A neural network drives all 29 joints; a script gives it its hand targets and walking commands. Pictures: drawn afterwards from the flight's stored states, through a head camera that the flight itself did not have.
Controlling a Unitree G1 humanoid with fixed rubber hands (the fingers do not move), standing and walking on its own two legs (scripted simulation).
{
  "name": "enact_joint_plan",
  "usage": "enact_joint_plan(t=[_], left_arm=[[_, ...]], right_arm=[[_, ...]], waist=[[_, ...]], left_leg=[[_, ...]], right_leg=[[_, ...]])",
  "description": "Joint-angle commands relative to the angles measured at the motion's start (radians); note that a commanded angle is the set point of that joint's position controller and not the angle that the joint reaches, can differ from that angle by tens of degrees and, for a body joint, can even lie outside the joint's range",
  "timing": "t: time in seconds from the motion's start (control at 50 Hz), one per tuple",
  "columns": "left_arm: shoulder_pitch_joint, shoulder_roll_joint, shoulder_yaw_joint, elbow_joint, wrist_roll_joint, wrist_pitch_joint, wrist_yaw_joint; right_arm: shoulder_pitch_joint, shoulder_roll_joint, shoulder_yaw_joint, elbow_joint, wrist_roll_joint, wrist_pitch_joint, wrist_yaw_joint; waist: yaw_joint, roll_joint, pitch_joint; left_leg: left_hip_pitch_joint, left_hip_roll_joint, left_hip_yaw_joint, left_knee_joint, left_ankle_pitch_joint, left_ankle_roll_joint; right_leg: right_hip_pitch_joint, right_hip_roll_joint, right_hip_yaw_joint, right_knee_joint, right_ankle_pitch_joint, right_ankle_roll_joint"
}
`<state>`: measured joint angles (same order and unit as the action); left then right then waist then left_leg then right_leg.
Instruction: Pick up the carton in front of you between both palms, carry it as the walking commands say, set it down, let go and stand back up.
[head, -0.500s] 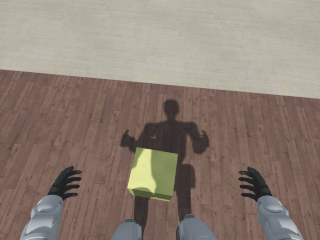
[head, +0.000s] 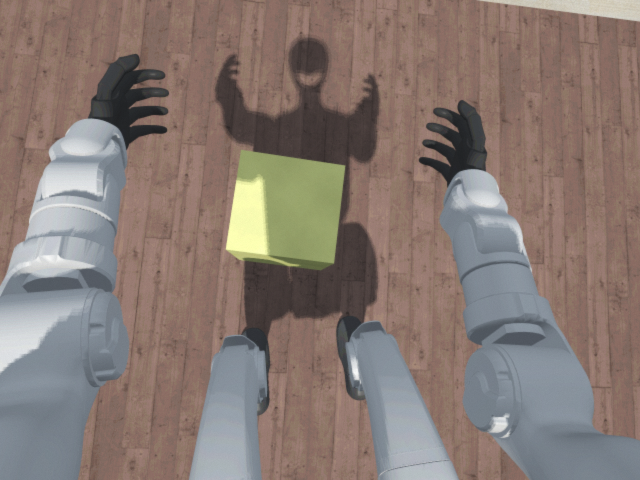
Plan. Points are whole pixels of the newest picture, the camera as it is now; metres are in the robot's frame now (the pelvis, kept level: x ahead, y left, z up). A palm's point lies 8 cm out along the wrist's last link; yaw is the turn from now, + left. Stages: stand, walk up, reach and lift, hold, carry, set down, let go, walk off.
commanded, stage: reach and lift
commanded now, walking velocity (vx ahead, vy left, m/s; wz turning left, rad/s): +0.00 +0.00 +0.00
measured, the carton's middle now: (286, 218) +0.49 +0.00 -0.52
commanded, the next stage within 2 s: none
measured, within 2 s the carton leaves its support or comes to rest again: leaves its support in 1.82 s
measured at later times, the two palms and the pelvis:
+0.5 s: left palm (177, 180) +0.52 +0.18 -0.30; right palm (405, 202) +0.45 -0.20 -0.28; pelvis +0.02 +0.00 -0.13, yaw -3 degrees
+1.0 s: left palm (205, 202) +0.52 +0.17 -0.46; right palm (384, 212) +0.47 -0.21 -0.44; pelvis -0.03 -0.01 -0.27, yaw -4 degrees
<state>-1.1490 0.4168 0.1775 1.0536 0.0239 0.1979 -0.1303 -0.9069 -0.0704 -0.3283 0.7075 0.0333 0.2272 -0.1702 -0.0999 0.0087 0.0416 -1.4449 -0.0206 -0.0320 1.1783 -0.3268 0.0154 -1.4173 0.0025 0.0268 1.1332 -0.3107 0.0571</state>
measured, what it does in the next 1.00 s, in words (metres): lowers itself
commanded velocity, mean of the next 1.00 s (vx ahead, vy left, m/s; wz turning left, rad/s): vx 0.00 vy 0.00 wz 0.00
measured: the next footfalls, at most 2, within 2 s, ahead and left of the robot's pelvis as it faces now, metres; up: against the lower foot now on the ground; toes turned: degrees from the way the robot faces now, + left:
none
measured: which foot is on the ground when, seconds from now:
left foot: down 0.00-1.00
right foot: down 0.00-1.00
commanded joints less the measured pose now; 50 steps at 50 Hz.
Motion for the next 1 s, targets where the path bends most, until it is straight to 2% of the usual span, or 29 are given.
enact_joint_plan(t=[0.0,0.12,0.24,0.32,0.4,0.46,0.56,0.66,0.72,0.82,0.88,0.94,0.98], left_arm=[[-0.326,0.137,0.042,-0.053,0.04,-0.018,-0.002],[-0.313,0.059,0.077,-0.043,0.098,-0.06,0.015],[-0.211,-0.02,0.078,-0.047,0.109,-0.107,0.054],[-0.167,-0.016,0.054,-0.076,0.076,-0.135,0.084],[-0.194,0.035,-0.003,-0.142,-0.001,-0.157,0.115],[-0.23,0.079,-0.053,-0.185,-0.068,-0.162,0.129],[-0.314,0.144,-0.102,-0.211,-0.143,-0.15,0.131],[-0.408,0.175,-0.127,-0.095,-0.169,-0.137,0.122],[-0.462,0.188,-0.142,-0.007,-0.179,-0.141,0.117],[-0.539,0.204,-0.176,0.094,-0.2,-0.161,0.119],[-0.576,0.215,-0.198,0.103,-0.213,-0.178,0.126],[-0.6,0.218,-0.229,0.085,-0.23,-0.2,0.139],[-0.597,0.215,-0.244,0.067,-0.229,-0.206,0.146]], right_arm=[[-0.225,-0.077,-0.062,-0.104,-0.035,-0.021,-0.008],[-0.194,-0.023,-0.125,-0.092,-0.1,-0.08,0.027],[-0.121,-0.015,-0.146,-0.025,-0.119,-0.154,0.054],[-0.089,-0.029,-0.117,0.007,-0.088,-0.193,0.051],[-0.109,-0.068,-0.038,-0.014,-0.003,-0.22,0.031],[-0.145,-0.098,0.025,-0.048,0.059,-0.222,0.011],[-0.224,-0.134,0.082,-0.095,0.126,-0.194,-0.023],[-0.345,-0.143,0.088,-0.021,0.14,-0.165,-0.039],[-0.42,-0.153,0.084,0.053,0.138,-0.165,-0.038],[-0.513,-0.173,0.085,0.175,0.141,-0.186,-0.031],[-0.548,-0.177,0.1,0.216,0.163,-0.208,-0.029],[-0.551,-0.145,0.162,0.276,0.236,-0.225,-0.018],[-0.541,-0.142,0.174,0.286,0.265,-0.23,-0.012]], waist=[[-0.021,0.107,-0.932],[-0.014,0.138,-0.956],[0.001,0.144,-0.955],[0.014,0.135,-0.991],[0.031,0.141,-1.111],[0.035,0.145,-1.208],[0.033,0.139,-1.266],[0.037,0.109,-1.081],[0.04,0.089,-0.967],[0.037,0.069,-0.87],[0.038,0.071,-0.879],[0.073,0.1,-0.928],[0.07,0.127,-0.934]], left_leg=[[0.544,-0.035,0.017,-0.154,-0.025,-0.029],[0.518,-0.036,-0.006,-0.089,0.167,-0.029],[0.37,-0.028,-0.025,0.084,0.342,-0.029],[0.255,-0.031,-0.027,0.218,0.415,-0.031],[0.228,-0.028,-0.024,0.361,0.487,-0.034],[0.203,-0.022,-0.013,0.45,0.461,-0.035],[0.099,-0.013,0.019,0.542,0.259,-0.033],[-0.101,0.011,0.025,0.595,-0.004,-0.025],[-0.19,0.028,0.02,0.633,-0.09,-0.02],[-0.264,0.043,0.003,0.703,-0.109,-0.016],[-0.26,0.046,-0.001,0.743,-0.071,-0.017],[-0.193,0.047,-0.004,0.775,0.009,-0.015],[-0.147,0.048,-0.01,0.789,0.042,-0.015]], right_leg=[[0.309,0.065,-0.122,-0.099,-0.009,0.029],[0.15,0.077,-0.13,-0.036,0.107,0.028],[-0.091,0.083,-0.129,0.119,0.185,0.037],[-0.196,0.09,-0.121,0.24,0.232,0.044],[-0.251,0.091,-0.115,0.371,0.277,0.049],[-0.241,0.088,-0.117,0.46,0.277,0.049],[-0.193,0.079,-0.127,0.568,0.186,0.042],[-0.233,0.063,-0.125,0.637,0.01,0.034],[-0.259,0.054,-0.119,0.681,-0.055,0.032],[-0.279,0.045,-0.109,0.758,-0.065,0.034],[-0.273,0.045,-0.106,0.801,-0.026,0.035],[-0.294,0.051,-0.109,0.842,0.034,0.036],[-0.345,0.057,-0.114,0.856,0.046,0.037]])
